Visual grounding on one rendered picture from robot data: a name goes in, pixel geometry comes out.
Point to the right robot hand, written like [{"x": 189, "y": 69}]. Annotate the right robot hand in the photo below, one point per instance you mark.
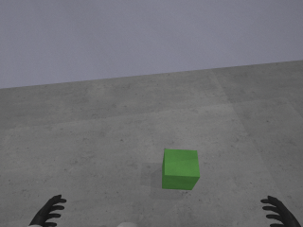
[{"x": 285, "y": 216}]

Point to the carton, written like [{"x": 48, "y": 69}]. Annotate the carton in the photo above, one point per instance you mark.
[{"x": 180, "y": 169}]

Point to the left robot hand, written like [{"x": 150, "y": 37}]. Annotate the left robot hand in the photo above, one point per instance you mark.
[{"x": 43, "y": 214}]

